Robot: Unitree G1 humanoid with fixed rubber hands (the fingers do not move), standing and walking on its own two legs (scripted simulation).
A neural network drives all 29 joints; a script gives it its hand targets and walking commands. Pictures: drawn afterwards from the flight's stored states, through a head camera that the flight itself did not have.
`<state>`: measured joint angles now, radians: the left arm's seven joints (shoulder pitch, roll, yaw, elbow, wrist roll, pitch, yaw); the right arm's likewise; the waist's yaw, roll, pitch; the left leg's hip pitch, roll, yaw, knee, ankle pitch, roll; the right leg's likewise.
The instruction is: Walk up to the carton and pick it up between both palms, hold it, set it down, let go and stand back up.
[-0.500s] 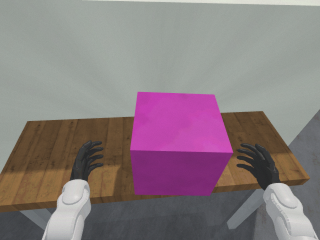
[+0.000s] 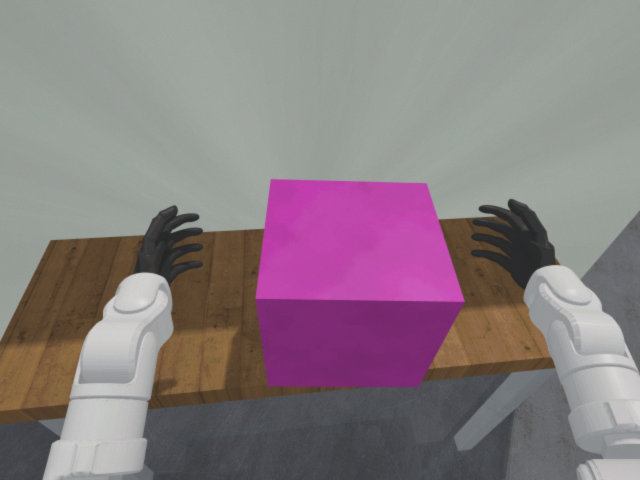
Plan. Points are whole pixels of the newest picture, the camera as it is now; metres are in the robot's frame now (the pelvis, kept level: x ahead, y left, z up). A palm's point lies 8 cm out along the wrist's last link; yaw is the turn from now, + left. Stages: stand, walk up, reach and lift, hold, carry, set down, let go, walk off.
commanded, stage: reach and lift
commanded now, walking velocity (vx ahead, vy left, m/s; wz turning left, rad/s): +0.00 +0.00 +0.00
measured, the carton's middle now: (346, 285) +0.41 -0.05 +0.00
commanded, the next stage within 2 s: none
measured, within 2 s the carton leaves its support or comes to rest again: neither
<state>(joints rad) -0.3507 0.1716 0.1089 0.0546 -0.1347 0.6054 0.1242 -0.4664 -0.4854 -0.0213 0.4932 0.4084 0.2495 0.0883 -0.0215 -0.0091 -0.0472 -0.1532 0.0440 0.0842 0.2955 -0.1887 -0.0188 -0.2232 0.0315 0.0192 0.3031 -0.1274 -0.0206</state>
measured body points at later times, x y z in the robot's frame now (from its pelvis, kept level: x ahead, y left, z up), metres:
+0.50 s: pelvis +0.00 +0.00 +0.00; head +0.01 +0.00 +0.45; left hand +0.41 +0.19 +0.14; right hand +0.42 -0.26 +0.15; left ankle -0.03 +0.13 -0.75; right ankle +0.01 -0.10 -0.75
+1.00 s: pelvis -0.01 +0.00 -0.01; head +0.04 +0.00 +0.44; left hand +0.40 +0.17 +0.04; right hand +0.42 -0.23 +0.05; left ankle -0.03 +0.13 -0.75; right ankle +0.02 -0.10 -0.75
